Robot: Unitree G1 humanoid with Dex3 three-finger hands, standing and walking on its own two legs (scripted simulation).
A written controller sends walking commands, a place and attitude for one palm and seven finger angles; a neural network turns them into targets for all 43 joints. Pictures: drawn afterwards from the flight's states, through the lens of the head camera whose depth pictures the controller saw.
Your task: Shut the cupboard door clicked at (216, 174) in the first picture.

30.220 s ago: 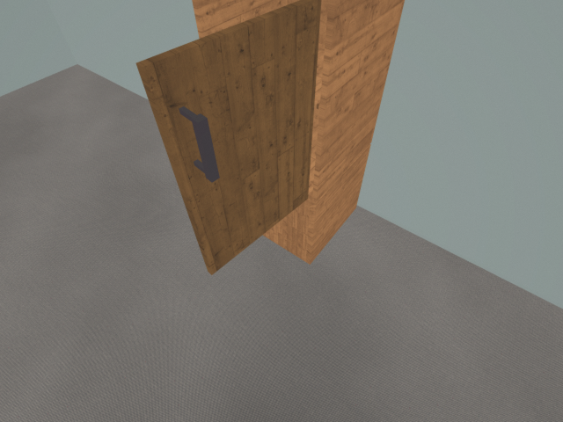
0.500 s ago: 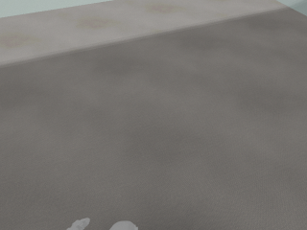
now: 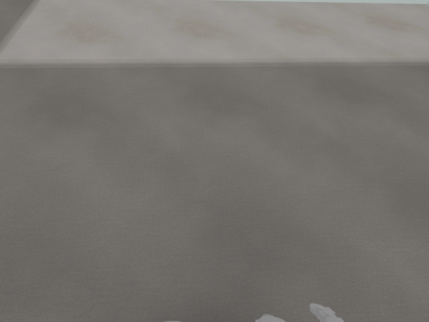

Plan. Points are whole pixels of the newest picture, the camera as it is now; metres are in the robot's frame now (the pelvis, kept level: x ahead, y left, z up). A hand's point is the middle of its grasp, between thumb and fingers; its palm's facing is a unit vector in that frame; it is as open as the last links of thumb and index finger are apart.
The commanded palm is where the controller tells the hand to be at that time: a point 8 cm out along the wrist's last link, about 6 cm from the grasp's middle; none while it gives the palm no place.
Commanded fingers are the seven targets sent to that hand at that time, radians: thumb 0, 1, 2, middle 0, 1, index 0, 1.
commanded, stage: turn to face it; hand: left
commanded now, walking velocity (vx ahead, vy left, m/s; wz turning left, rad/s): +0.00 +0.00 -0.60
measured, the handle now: out of the picture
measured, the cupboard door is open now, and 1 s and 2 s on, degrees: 53 53 53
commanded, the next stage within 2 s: none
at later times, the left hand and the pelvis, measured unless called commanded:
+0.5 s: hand (136, 283) +0.21 +0.20 -0.18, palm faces -0.24 -0.95 -0.22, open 7.4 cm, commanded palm none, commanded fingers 0.00 0.90 0.90 -0.20 -0.30 -0.20 -0.30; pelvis +0.08 +0.01 +0.00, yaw -18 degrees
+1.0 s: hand (189, 251) +0.28 +0.09 -0.16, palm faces -0.55 -0.80 -0.23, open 7.4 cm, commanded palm none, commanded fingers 0.00 0.90 0.90 -0.20 -0.30 -0.20 -0.30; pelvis +0.09 -0.02 +0.00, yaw -34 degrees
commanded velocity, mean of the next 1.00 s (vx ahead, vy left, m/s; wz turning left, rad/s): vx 0.00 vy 0.00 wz -0.60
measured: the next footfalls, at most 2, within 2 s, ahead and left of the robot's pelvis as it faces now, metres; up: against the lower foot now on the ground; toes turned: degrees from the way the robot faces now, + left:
right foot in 0.12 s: +0.08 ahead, -0.14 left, +0.00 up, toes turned -9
left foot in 0.38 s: +0.14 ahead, +0.11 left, +0.00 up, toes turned -11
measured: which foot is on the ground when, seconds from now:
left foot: down 0.00-0.14, up 0.16-0.36, down 0.38-0.74, up 0.76-1.00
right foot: up 0.00-0.10, down 0.12-0.38, up 0.40-0.72, down 0.74-1.00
